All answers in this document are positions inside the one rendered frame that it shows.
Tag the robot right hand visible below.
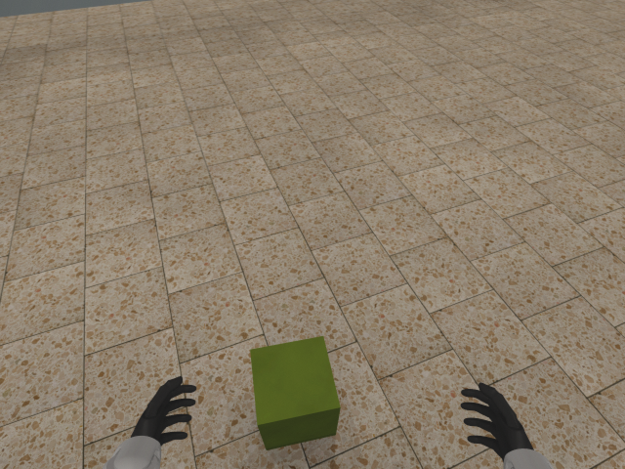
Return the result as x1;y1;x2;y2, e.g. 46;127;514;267
461;382;534;463

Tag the left robot forearm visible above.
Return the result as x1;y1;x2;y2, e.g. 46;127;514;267
103;436;161;469

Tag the carton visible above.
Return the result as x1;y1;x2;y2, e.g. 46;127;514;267
250;336;341;450

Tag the right robot forearm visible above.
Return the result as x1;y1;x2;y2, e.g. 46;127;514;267
503;448;554;469

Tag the robot left hand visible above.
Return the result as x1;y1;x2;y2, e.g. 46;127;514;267
131;376;196;446

